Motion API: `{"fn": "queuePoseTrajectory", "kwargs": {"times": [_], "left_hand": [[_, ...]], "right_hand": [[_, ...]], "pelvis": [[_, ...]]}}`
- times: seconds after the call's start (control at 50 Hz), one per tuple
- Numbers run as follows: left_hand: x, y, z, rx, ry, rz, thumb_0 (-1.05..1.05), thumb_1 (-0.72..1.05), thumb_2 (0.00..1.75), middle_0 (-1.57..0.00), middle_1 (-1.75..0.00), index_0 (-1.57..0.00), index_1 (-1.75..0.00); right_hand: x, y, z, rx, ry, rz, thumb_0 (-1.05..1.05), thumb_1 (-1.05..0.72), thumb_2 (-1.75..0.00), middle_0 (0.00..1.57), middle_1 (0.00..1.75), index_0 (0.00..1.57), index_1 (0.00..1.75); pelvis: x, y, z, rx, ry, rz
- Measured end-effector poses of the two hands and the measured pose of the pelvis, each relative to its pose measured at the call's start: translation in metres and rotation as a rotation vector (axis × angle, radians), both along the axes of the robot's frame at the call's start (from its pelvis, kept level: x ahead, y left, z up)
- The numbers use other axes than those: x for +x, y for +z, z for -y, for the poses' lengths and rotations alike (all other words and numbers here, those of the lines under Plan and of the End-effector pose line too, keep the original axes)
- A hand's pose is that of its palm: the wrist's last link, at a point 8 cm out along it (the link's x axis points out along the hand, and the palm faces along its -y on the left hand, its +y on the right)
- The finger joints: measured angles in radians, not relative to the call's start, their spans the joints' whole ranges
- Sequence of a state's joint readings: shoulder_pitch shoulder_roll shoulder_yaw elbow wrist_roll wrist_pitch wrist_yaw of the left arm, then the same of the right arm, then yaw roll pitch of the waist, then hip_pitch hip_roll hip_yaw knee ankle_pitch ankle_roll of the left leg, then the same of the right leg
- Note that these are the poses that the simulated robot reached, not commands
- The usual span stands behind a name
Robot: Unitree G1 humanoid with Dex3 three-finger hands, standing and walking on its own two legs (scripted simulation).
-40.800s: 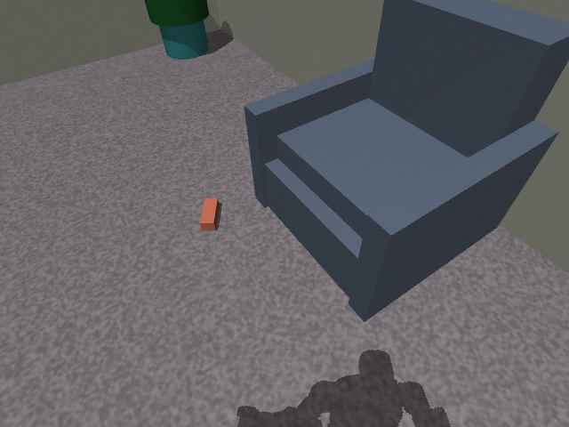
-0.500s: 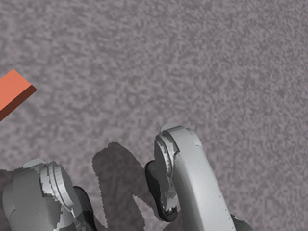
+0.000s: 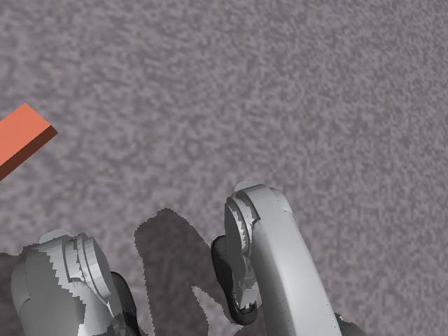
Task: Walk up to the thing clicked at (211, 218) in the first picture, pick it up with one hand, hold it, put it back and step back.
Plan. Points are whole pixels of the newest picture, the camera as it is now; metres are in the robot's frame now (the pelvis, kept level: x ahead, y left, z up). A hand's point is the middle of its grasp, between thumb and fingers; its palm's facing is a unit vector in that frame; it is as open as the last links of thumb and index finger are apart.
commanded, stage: rise first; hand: left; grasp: from above
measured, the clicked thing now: (9, 145) +0.50 +0.32 -0.29
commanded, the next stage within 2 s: none
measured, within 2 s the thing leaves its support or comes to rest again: neither
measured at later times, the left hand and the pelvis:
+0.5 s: hand out of the picture +0.46 +0.37 -0.17, palm faces -0.22 -0.34 -0.92, open 14.2 cm; pelvis +0.00 +0.00 +0.00, yaw +0 degrees
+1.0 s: hand out of the picture +0.46 +0.37 -0.16, palm faces -0.24 -0.33 -0.91, open 14.3 cm; pelvis +0.00 +0.00 +0.00, yaw +0 degrees
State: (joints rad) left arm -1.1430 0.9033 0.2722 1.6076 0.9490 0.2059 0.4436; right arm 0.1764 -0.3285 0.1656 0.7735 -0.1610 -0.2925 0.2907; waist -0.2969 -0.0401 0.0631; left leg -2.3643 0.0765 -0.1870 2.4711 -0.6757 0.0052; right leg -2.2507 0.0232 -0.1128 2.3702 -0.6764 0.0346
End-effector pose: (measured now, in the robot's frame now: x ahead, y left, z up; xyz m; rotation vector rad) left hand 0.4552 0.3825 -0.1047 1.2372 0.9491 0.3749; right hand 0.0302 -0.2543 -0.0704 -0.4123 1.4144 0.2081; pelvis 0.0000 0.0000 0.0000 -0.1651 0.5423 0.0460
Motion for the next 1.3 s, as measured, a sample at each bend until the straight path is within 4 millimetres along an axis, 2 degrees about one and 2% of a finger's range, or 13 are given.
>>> {"fn": "queuePoseTrajectory", "kwargs": {"times": [0.16,0.38,0.78,1.04,1.3], "left_hand": [[0.004,0.005,0.005,0.003,-0.009,0.003,0.0,-0.59,1.01,-0.13,-1.03,-0.11,-1.04],[0.008,-0.004,0.01,-0.006,-0.011,0.006,0.0,-0.59,1.01,-0.12,-1.04,-0.1,-1.05],[-0.002,-0.004,0.001,-0.006,-0.001,-0.009,0.0,-0.59,1.03,-0.12,-1.02,-0.09,-1.04],[0.008,-0.001,0.01,0.0,-0.027,0.002,0.0,-0.59,1.03,-0.12,-1.02,-0.09,-1.04],[0.005,-0.013,0.012,-0.009,-0.014,-0.001,0.0,-0.59,1.02,-0.12,-1.02,-0.1,-1.03]], "right_hand": [[-0.001,-0.002,0.003,0.001,-0.002,0.001,0.0,-0.93,-0.91,0.19,0.3,0.19,0.3],[-0.007,-0.002,0.002,0.004,0.004,-0.016,0.0,-0.93,-0.91,0.19,0.3,0.19,0.3],[-0.002,-0.001,-0.003,0.01,0.005,-0.001,0.0,-0.93,-0.9,0.19,0.3,0.19,0.3],[-0.008,0.001,0.001,0.0,-0.001,-0.003,0.0,-0.93,-0.9,0.19,0.3,0.19,0.3],[-0.014,0.003,-0.001,0.008,0.002,-0.025,0.0,-0.92,-0.9,0.19,0.3,0.19,0.3]], "pelvis": [[0.0,-0.001,0.001,0.005,-0.001,-0.003],[-0.001,-0.002,0.002,0.008,-0.005,0.004],[0.0,0.0,0.0,0.002,0.0,0.002],[-0.001,-0.001,0.0,0.0,-0.003,0.0],[-0.001,-0.001,0.001,0.001,-0.007,0.006]]}}
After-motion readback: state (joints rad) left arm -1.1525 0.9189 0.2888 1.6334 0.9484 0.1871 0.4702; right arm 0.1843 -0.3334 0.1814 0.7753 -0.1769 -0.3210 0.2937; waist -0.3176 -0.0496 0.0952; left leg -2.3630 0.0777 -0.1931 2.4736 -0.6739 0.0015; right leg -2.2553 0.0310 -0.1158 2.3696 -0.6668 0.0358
